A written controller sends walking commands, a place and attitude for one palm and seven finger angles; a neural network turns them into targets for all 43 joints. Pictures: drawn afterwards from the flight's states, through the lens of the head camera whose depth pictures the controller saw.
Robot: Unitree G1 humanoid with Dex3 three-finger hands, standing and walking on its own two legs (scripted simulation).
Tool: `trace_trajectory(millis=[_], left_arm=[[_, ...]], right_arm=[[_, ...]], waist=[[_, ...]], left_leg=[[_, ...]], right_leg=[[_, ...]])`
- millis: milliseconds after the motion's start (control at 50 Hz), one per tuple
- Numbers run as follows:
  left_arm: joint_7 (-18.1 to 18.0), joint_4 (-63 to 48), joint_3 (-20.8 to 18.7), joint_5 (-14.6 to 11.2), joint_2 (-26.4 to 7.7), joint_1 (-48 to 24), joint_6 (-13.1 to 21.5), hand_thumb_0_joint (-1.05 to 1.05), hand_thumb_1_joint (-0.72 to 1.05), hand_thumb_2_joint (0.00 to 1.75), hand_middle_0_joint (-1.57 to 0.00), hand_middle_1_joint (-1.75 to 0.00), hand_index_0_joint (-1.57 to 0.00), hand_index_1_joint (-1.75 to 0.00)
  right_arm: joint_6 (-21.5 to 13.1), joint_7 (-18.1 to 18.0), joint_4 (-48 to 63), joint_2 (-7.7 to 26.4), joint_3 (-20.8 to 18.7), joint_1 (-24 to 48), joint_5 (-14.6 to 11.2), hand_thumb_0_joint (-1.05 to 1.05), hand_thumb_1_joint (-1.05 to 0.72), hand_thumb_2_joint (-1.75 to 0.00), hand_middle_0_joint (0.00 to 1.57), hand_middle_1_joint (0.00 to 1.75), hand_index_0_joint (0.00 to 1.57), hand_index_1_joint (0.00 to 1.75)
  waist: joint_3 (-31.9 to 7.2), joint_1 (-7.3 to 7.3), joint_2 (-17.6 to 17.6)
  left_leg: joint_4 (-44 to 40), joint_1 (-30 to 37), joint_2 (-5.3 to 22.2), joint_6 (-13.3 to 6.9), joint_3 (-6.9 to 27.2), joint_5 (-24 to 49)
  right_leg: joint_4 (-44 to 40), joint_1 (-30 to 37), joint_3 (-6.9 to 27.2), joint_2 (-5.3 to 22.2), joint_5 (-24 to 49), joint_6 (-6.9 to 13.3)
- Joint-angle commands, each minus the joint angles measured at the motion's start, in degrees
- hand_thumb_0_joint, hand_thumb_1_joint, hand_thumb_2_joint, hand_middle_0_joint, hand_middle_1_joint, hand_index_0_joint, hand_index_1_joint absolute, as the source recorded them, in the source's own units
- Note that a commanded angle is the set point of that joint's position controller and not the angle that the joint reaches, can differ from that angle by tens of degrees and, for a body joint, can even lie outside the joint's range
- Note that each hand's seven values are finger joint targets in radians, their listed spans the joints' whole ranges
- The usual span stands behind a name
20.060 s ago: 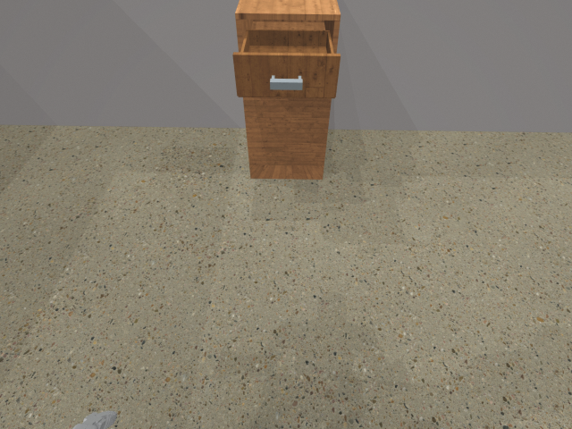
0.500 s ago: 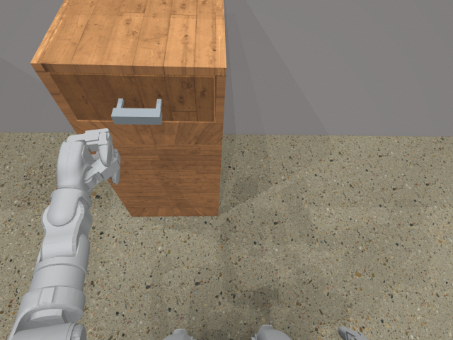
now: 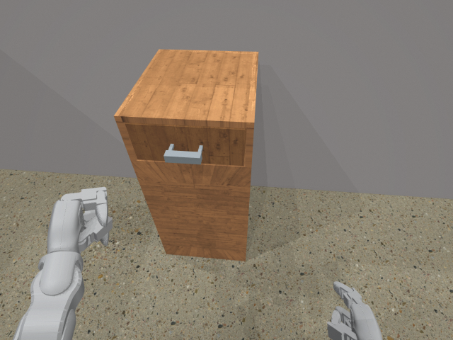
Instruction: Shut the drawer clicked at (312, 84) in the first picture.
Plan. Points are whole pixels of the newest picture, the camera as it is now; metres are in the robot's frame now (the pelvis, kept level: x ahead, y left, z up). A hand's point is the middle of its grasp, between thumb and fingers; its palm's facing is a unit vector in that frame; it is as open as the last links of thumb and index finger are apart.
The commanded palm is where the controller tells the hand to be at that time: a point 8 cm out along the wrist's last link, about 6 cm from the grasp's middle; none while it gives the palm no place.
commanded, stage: draw the hand back to the body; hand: left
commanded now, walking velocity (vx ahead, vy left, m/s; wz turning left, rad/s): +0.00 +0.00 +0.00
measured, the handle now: (184, 152) +0.61 +0.18 -0.05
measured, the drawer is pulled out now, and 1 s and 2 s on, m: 0.00 0.00 0.00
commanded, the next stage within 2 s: step back with the hand held close in 0.54 s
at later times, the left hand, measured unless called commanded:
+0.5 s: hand (41, 266) +0.16 +0.24 +0.17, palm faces +0.43 -0.81 -0.40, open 3.2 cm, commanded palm +0.12 +0.27 +0.18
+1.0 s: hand (46, 267) +0.17 +0.24 +0.15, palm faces +0.28 -0.82 -0.50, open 3.2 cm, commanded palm +0.11 +0.29 +0.18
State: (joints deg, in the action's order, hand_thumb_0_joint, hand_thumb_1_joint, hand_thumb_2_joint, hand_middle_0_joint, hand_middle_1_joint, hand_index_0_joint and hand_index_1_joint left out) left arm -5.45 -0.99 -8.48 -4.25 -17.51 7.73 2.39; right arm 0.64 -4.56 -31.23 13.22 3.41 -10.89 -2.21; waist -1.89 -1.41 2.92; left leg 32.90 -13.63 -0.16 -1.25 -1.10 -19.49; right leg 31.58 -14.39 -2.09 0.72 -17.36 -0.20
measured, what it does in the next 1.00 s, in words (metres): stands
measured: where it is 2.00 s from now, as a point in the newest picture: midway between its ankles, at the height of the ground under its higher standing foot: outside the picture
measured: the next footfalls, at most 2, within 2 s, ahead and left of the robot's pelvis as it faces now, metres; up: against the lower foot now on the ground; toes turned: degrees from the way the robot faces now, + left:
right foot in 1.66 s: -0.20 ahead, -0.11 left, +0.00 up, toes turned +3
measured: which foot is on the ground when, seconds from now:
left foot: down 0.00-1.00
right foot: down 0.00-1.00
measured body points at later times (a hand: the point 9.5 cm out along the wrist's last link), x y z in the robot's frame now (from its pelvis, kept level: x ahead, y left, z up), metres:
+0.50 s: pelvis +0.00 -0.01 +0.01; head -0.03 -0.04 +0.46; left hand +0.14 +0.28 +0.19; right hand +0.19 -0.22 -0.07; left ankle -0.02 +0.10 -0.73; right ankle -0.01 -0.12 -0.73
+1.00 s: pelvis -0.02 +0.01 +0.01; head +0.00 +0.00 +0.46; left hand +0.15 +0.29 +0.18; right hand +0.15 -0.24 -0.08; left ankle -0.02 +0.10 -0.73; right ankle -0.01 -0.12 -0.73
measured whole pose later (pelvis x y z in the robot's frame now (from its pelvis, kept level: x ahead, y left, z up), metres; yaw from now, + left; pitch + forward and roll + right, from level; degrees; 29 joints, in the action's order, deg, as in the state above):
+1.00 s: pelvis -0.02 +0.01 +0.01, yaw -1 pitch +1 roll -1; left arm -6.2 -29.6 -19.4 -2.9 -21.5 36.8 9.9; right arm 0.1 -4.1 -32.1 13.9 -1.4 -10.4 -0.3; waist 2.4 0.4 2.3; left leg 26.2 -13.1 -0.9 -2.0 -2.1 -13.7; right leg 24.5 -13.9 -1.2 1.3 -11.1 -1.2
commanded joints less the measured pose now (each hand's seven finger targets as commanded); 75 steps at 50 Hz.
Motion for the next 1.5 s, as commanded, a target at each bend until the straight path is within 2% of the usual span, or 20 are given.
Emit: trace_trajectory(millis=[0,180,320,340,440,560,640,660,680,780,920,1000,1080,1220,1300,1340,1380,1420,1460,1480], left_arm=[[-0.9,-18.2,-5.3,0.0,-9.3,-6.6,4.0,0.0,0.9,0.9,-1.4,-1.6,-1.4,-1.6],[-0.8,-33.1,-11.1,-0.1,-11.3,8.4,5.7,0.0,0.9,0.9,-1.4,-1.6,-1.4,-1.6],[-1.1,-37.5,-14.8,-0.3,-11.8,20.1,6.4,0.0,0.9,0.9,-1.4,-1.6,-1.4,-1.6],[-1.1,-40.1,-15.0,-0.2,-12.1,20.2,6.7,0.0,0.9,0.9,-1.4,-1.6,-1.4,-1.6],[-1.4,-34.8,-12.1,0.5,-9.1,16.6,6.7,0.0,0.9,0.9,-1.4,-1.6,-1.4,-1.6],[-2.2,-37.6,-14.3,0.7,-11.2,17.3,7.8,0.0,0.9,0.9,-1.4,-1.6,-1.4,-1.6],[-2.4,-39.0,-14.1,0.9,-11.0,17.9,7.7,0.0,0.9,0.9,-1.4,-1.6,-1.4,-1.6],[-2.7,-43.2,-22.7,0.7,-18.6,10.8,10.6,0.0,0.9,0.9,-1.4,-1.6,-1.4,-1.6],[-2.3,-35.8,-20.3,1.0,-14.4,16.8,10.8,0.0,0.9,0.9,-1.4,-1.6,-1.4,-1.6],[-1.5,-34.2,-16.6,1.4,-10.0,25.0,11.4,0.0,0.9,0.9,-1.4,-1.6,-1.4,-1.6],[-2.4,-41.8,-20.6,0.7,-14.4,30.4,11.8,0.0,0.9,0.9,-1.4,-1.6,-1.4,-1.6],[-2.8,-44.4,-20.4,0.9,-14.4,30.5,11.9,0.0,0.9,0.9,-1.4,-1.6,-1.4,-1.6],[-2.9,-42.8,-19.6,1.6,-13.3,29.6,12.1,0.0,0.9,0.9,-1.4,-1.6,-1.4,-1.6],[-3.1,-40.0,-19.2,2.8,-12.7,25.6,13.1,0.0,0.9,0.9,-1.4,-1.6,-1.4,-1.6],[-3.7,-41.3,-17.8,2.7,-12.6,24.1,13.8,0.0,0.9,0.9,-1.4,-1.6,-1.4,-1.6],[-4.4,-42.9,-17.4,2.5,-13.1,23.7,14.2,0.0,0.9,0.9,-1.4,-1.6,-1.4,-1.6],[-4.9,-43.7,-17.9,2.5,-13.4,24.4,14.7,0.0,0.9,0.9,-1.4,-1.6,-1.4,-1.6],[-5.2,-46.2,-18.9,2.5,-14.3,25.2,15.1,0.0,0.9,0.9,-1.4,-1.6,-1.4,-1.6],[-5.2,-47.7,-20.7,3.9,-14.4,26.1,15.9,0.0,0.9,0.9,-1.4,-1.6,-1.4,-1.6],[-5.0,-48.4,-21.2,4.6,-14.7,25.6,16.0,0.0,0.9,0.9,-1.4,-1.6,-1.4,-1.6]], right_arm=[[-4.5,-0.2,7.8,6.0,-2.6,6.7,0.5,0.0,-0.9,-0.9,0.2,0.3,0.2,0.3],[-7.5,0.6,7.2,5.1,-3.1,7.5,1.5,0.0,-0.9,-0.9,0.2,0.3,0.2,0.3],[-9.4,0.4,6.8,4.9,-3.8,7.4,1.4,0.0,-0.9,-0.9,0.2,0.3,0.2,0.3],[-9.7,0.4,7.1,4.9,-3.8,7.2,1.3,0.0,-0.9,-0.9,0.2,0.3,0.2,0.3],[-10.3,-0.1,5.4,5.4,-4.1,6.5,1.4,0.0,-0.9,-0.9,0.2,0.3,0.2,0.3],[-11.5,-0.7,5.5,4.9,-4.1,6.8,1.8,0.0,-0.9,-0.9,0.2,0.3,0.2,0.3],[-12.3,-0.4,5.3,4.6,-3.8,6.9,1.8,0.0,-0.9,-0.9,0.2,0.3,0.2,0.3],[-10.6,0.1,6.8,6.6,-4.4,5.9,2.0,0.0,-0.9,-0.9,0.2,0.3,0.2,0.3],[-9.5,0.2,5.1,5.4,-4.5,5.4,2.1,0.0,-0.9,-0.9,0.2,0.3,0.2,0.3],[-6.2,0.9,6.3,6.3,-5.9,5.4,2.4,0.0,-0.9,-0.9,0.2,0.3,0.2,0.3],[-3.5,0.3,9.2,6.2,-6.9,6.7,1.9,0.0,-0.9,-0.9,0.2,0.3,0.2,0.3],[-3.4,-0.2,9.7,6.3,-7.0,6.0,1.8,0.0,-0.9,-0.9,0.2,0.3,0.2,0.3],[-4.1,-0.6,9.4,6.6,-7.0,5.6,2.0,0.0,-0.9,-0.9,0.2,0.3,0.2,0.3],[-5.4,-0.6,9.1,7.1,-7.2,5.3,1.9,0.0,-0.9,-0.9,0.2,0.3,0.2,0.3],[-5.7,-0.2,8.3,6.4,-7.1,4.1,2.1,0.0,-0.9,-0.9,0.2,0.3,0.2,0.3],[-5.8,-0.3,7.7,5.8,-6.8,3.7,2.4,0.0,-0.9,-0.9,0.2,0.3,0.2,0.3],[-5.9,-0.4,7.5,5.9,-6.5,3.7,2.6,0.0,-0.9,-0.9,0.2,0.3,0.2,0.3],[-6.3,-0.8,8.1,6.9,-6.7,4.2,2.5,0.0,-0.9,-0.9,0.2,0.3,0.2,0.3],[-7.2,-1.2,8.9,7.8,-6.6,5.2,2.4,0.0,-0.9,-0.9,0.2,0.3,0.2,0.3],[-7.5,-1.2,9.3,7.1,-6.9,5.2,2.4,0.0,-0.9,-0.9,0.2,0.3,0.2,0.3]], waist=[[-4.8,0.35,0.3],[-3.7,-1.22,2.2],[-0.4,-2.12,-1.3],[-1.1,-1.99,0.7],[4.9,-0.59,-2.1],[-1.7,-2.04,-0.5],[-0.8,-2.04,2.1],[5.3,0.44,-0.3],[5.4,0.74,-3.6],[-0.7,1.2,-0.8],[-10.8,0.2,-1.1],[-10.0,0.54,1.4],[-5.7,0.65,4.2],[0.6,1.69,-2.1],[1.1,2.32,-8.2],[0.3,2.75,-8.4],[-1.0,2.92,-5.2],[-1.6,2.84,2.2],[-3.0,1.99,13.3],[-3.1,1.4,14.3]], left_leg=[[-9.0,4.4,1.1,-0.2,1.9,12.6],[-11.1,6.6,1.0,-0.1,1.3,16.7],[-10.9,6.4,1.2,-0.3,0.9,14.6],[-10.9,6.7,1.2,-0.1,0.9,14.1],[-11.2,5.8,1.3,-0.6,1.1,9.2],[-10.7,7.4,0.9,-0.8,1.1,11.5],[-10.9,6.7,0.9,-0.3,1.2,13.1],[-9.9,1.0,1.8,-1.5,2.6,9.4],[-8.7,1.9,1.6,-1.5,3.0,9.8],[-9.5,2.6,3.0,-1.0,2.6,20.0],[-8.7,1.3,3.8,-0.6,3.4,31.7],[-9.5,-1.3,4.6,-0.7,4.6,30.3],[-14.0,-8.7,6.7,-2.0,7.0,19.7],[-13.9,-22.3,5.2,-3.6,7.1,-10.0],[-2.1,-10.5,1.2,-1.5,4.1,-7.9],[1.8,-3.9,0.4,-0.6,3.3,-4.5],[-1.8,-3.7,1.3,-0.9,4.5,-4.1],[-10.9,-10.1,4.4,-2.0,9.3,-9.5],[-25.7,-28.3,12.9,-6.0,19.6,-23.7],[-26.8,-31.8,14.8,-6.8,21.3,-23.9]], right_leg=[[-7.2,5.8,0.2,-0.4,11.0,2.1],[-9.7,9.9,0.3,-0.3,14.5,1.9],[-12.0,8.9,0.9,-0.8,12.5,1.7],[-11.6,8.9,1.0,-0.5,12.0,1.6],[-13.4,4.4,0.9,-0.4,5.7,1.2],[-11.7,8.2,1.3,0.2,8.4,1.4],[-11.2,8.9,1.2,0.1,10.6,1.7],[-15.0,3.9,7.8,3.1,11.9,1.6],[-15.8,2.8,7.7,4.3,11.9,2.0],[-11.3,6.7,4.4,3.9,21.9,1.1],[-5.2,12.5,2.5,3.3,31.7,0.4],[-3.0,11.3,2.1,2.1,28.4,-0.1],[0.3,11.1,1.7,0.2,18.2,-0.7],[-4.1,11.2,6.7,1.9,7.5,-0.2],[-16.2,-5.6,11.8,6.6,-11.0,2.4],[-18.5,-12.8,11.2,8.5,-14.2,3.6],[-15.8,-12.2,8.2,6.8,-12.5,2.6],[-9.5,-5.7,5.0,2.7,-10.5,0.9],[10.8,12.4,2.1,-4.3,0.6,-1.3],[16.5,14.8,2.4,-5.1,2.9,-1.5]])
